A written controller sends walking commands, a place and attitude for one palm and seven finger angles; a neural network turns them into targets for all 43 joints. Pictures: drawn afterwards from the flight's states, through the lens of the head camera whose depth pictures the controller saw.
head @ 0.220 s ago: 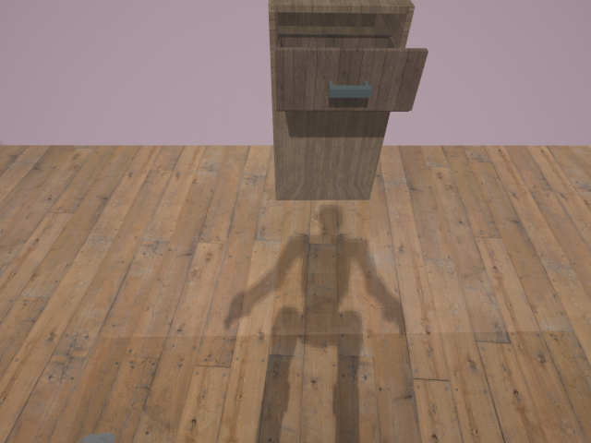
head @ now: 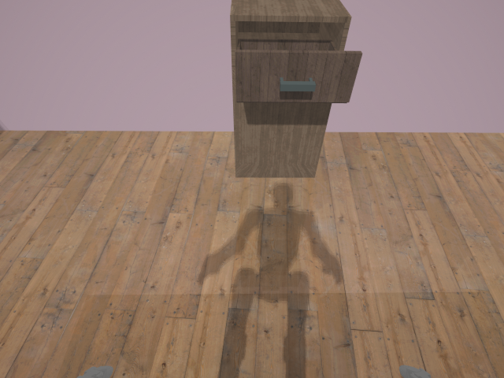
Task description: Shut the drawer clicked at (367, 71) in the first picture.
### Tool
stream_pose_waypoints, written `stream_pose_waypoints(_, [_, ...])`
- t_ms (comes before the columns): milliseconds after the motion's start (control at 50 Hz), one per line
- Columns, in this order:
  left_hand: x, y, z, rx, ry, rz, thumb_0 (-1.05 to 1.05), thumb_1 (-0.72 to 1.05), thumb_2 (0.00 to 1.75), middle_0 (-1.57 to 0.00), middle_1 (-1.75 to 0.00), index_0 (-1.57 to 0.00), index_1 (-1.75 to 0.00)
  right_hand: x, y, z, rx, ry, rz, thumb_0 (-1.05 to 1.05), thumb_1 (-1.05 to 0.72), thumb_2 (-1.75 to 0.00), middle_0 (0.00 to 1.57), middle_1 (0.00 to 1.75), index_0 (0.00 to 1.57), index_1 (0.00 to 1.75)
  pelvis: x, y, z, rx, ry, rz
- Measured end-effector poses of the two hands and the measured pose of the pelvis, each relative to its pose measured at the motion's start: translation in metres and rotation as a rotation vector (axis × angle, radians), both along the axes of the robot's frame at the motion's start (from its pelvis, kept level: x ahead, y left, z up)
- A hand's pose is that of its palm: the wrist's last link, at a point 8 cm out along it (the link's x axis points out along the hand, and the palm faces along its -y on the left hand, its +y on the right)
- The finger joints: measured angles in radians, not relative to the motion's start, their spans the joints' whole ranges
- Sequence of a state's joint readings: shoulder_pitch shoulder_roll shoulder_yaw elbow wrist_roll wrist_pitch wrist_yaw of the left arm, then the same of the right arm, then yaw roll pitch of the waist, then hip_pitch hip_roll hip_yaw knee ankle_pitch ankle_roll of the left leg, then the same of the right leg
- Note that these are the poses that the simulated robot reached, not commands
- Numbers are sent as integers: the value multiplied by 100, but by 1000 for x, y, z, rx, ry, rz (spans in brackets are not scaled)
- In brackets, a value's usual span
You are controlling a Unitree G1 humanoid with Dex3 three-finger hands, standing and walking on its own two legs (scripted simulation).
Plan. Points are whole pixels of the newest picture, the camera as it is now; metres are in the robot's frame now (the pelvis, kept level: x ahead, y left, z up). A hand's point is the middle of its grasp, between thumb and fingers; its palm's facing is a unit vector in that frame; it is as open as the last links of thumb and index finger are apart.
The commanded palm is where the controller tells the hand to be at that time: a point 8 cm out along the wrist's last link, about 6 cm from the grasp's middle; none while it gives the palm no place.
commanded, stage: stand and wait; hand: left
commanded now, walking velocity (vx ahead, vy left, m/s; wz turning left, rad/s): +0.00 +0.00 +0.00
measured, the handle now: (296, 83) +1.02 -0.08 -0.02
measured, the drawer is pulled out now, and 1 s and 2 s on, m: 0.28 0.28 0.28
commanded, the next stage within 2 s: look at it before walking up in 0.60 s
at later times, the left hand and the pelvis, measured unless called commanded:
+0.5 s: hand out of the picture +0.05 +0.24 -0.15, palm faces -0.03 -0.94 -0.34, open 7.4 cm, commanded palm none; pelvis -0.02 -0.01 +0.00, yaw +0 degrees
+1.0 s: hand out of the picture +0.05 +0.23 -0.15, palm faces -0.03 -0.94 -0.33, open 7.4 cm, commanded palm none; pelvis -0.02 -0.01 +0.01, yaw -1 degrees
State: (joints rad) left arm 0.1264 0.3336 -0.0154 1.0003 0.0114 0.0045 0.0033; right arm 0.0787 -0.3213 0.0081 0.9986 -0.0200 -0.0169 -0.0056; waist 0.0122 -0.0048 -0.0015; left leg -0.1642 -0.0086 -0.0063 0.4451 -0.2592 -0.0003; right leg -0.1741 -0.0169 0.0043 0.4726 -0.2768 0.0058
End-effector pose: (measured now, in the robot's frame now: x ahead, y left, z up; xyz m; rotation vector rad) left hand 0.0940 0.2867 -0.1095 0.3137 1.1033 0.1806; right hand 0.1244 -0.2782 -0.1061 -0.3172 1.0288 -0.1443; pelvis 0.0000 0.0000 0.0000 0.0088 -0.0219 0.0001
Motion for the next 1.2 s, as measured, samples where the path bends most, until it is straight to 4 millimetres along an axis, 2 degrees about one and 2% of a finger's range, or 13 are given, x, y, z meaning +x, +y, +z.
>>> stream_pose_waypoints(100, [-12,-5,-3,-9,25,9,1,91,90,-21,-30,-20,-30,-12,-4,-2,0,31,-11,1,-90,-90,20,30,21,30,-3,-3,1,-1,-2,0])
stream_pose_waypoints(320, [-43,-4,-8,-2,107,32,1,91,90,-21,-30,-20,-30,-59,-19,-9,-18,145,-58,1,-91,-90,20,30,21,30,-10,-8,3,-4,-8,-2])
stream_pose_waypoints(500, [-53,-3,-7,5,131,33,1,91,90,-20,-30,-20,-30,-83,-23,-12,-18,196,-79,1,-91,-90,20,30,21,30,-16,-10,4,-4,-8,-5])
stream_pose_waypoints(840, [-44,-7,-6,-4,101,16,1,91,90,-20,-30,-20,-30,-81,-18,-12,-2,175,-77,1,-91,-90,20,30,21,30,-20,-9,5,-3,-6,-10])
stream_pose_waypoints(1200, [-46,-5,-8,-6,127,23,1,91,90,-20,-30,-20,-30,-73,-18,-9,-12,177,-77,1,-91,-90,20,30,21,30,-13,-8,6,-4,-2,-13])
